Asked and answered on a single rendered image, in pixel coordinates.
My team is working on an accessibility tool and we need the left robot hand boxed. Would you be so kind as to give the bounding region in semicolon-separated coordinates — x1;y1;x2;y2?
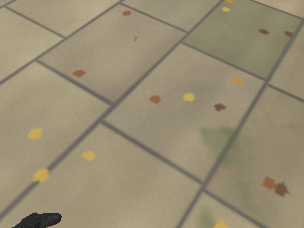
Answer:
11;212;62;228

